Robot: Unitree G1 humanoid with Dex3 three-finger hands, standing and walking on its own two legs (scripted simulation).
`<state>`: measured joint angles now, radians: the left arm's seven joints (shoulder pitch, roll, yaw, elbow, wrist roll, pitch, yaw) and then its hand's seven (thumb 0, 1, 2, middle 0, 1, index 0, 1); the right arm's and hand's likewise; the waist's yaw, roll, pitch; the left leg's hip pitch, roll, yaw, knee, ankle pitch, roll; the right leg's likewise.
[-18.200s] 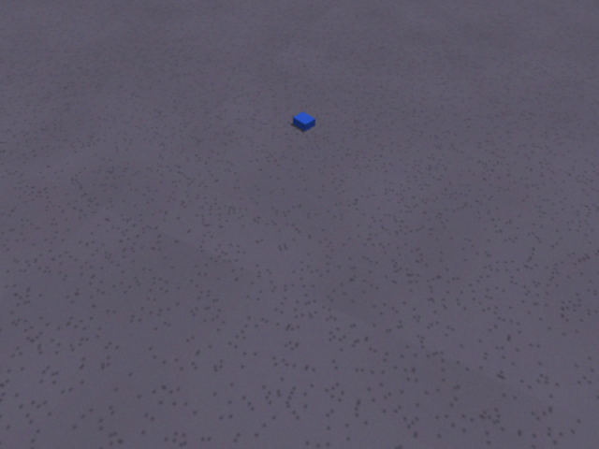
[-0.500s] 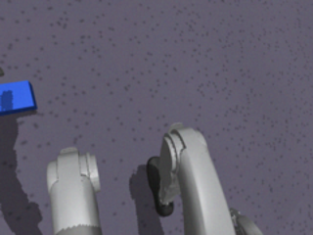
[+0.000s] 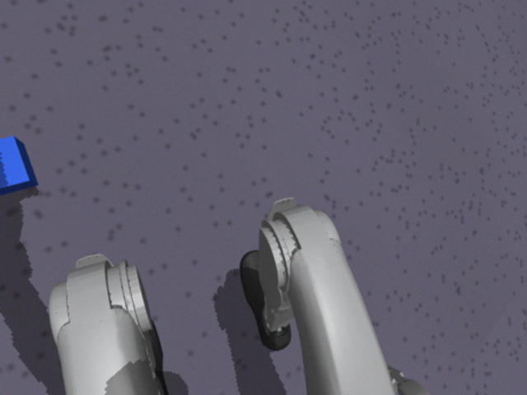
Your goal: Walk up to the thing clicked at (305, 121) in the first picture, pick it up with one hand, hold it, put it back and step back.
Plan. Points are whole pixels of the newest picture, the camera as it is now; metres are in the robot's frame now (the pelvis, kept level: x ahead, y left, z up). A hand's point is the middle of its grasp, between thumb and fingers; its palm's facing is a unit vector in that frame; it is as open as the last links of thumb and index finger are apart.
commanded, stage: close in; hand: left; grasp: from above
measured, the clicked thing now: out of the picture +0.49 +0.30 -0.30
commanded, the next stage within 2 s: rest palm in 0.24 s
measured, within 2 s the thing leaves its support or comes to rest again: neither
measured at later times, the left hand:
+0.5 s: hand out of the picture +0.48 +0.30 -0.22, palm faces -0.44 -0.10 -0.89, open 12.6 cm
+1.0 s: hand out of the picture +0.48 +0.30 -0.26, palm faces -0.45 -0.12 -0.88, open 12.7 cm
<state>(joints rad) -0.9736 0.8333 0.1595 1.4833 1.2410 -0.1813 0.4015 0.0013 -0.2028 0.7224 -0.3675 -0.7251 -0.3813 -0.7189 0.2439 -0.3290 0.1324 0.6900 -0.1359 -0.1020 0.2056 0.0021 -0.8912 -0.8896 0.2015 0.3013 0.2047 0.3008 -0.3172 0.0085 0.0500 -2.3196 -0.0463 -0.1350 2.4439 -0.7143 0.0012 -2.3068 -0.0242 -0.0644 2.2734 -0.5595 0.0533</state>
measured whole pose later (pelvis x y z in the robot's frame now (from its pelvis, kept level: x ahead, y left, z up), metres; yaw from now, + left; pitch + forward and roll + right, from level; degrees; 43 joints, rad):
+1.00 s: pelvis +0.00 +0.01 -0.02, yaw -4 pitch +29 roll -14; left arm -1.08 1.04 0.19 1.71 1.36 -0.26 0.57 0.00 -0.26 0.79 -0.33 -0.71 -0.31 -0.74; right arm 0.19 -0.38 0.23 0.64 -0.23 -0.19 0.25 0.00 -0.89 -0.90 0.20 0.30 0.20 0.30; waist -0.40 -0.11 0.17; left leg -2.33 -0.04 -0.21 2.55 -0.74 0.01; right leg -2.28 -0.01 -0.13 2.31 -0.56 0.07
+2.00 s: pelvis -0.01 +0.01 -0.01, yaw -6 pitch +28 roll -16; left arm -1.11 1.09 0.13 1.75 1.33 -0.25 0.61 0.00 -0.25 0.82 -0.36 -0.74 -0.33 -0.78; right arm 0.17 -0.40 0.30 0.60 -0.22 -0.24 0.27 0.00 -0.90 -0.90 0.20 0.30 0.20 0.30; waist -0.42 -0.15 0.21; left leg -2.31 -0.04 -0.23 2.53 -0.73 0.02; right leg -2.24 0.00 -0.15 2.27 -0.54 0.07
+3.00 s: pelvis -0.01 +0.01 -0.01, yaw -6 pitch +28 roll -17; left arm -1.11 1.11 0.14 1.72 1.31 -0.24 0.59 0.00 0.01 0.34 -0.69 -0.37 -0.69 -0.38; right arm 0.16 -0.40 0.31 0.59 -0.22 -0.23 0.25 0.00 -0.89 -0.90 0.20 0.30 0.20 0.30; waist -0.42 -0.14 0.23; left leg -2.31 -0.03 -0.23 2.53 -0.72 0.03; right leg -2.24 0.00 -0.16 2.25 -0.53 0.07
